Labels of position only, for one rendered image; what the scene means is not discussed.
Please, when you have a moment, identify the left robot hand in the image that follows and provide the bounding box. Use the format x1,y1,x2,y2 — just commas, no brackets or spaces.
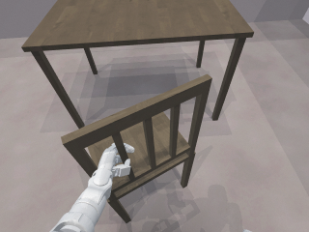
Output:
98,143,135,178

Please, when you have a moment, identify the chair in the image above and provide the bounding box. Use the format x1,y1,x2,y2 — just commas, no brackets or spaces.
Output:
61,74,212,223

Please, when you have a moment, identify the table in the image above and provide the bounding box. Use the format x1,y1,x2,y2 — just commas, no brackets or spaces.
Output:
21,0,254,129

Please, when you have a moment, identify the robot left forearm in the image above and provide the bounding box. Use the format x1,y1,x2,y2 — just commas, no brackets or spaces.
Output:
49,168,113,232

